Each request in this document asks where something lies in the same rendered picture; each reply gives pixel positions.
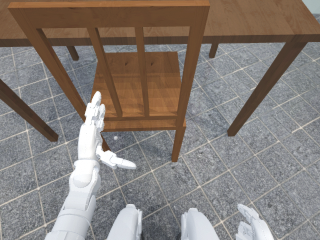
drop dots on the left robot hand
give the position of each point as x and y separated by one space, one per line
90 137

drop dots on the right robot hand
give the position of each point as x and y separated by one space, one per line
258 230

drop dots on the robot right thigh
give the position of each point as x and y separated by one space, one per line
196 226

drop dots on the table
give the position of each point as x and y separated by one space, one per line
228 22

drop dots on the robot thigh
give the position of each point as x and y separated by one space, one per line
196 226
127 225

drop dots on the chair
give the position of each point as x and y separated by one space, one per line
141 91

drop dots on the robot left thigh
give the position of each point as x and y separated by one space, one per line
127 225

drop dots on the robot left forearm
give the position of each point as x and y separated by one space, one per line
77 211

